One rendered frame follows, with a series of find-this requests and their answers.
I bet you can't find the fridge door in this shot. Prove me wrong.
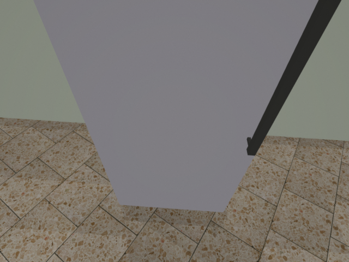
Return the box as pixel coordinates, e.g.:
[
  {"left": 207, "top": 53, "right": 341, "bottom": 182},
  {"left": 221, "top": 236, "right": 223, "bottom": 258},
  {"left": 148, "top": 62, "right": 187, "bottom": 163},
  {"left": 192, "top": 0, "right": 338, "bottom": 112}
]
[{"left": 34, "top": 0, "right": 318, "bottom": 212}]

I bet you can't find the handle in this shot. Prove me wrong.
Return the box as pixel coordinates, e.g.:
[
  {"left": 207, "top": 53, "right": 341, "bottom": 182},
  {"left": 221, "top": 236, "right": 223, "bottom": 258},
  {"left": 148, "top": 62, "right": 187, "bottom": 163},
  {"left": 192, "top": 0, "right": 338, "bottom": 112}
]
[{"left": 246, "top": 0, "right": 341, "bottom": 156}]

